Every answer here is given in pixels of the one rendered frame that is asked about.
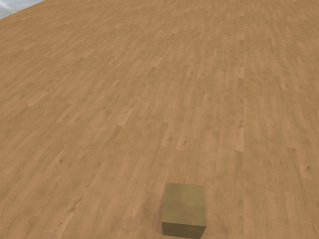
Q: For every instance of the carton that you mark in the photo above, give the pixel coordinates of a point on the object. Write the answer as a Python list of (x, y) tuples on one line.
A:
[(183, 211)]

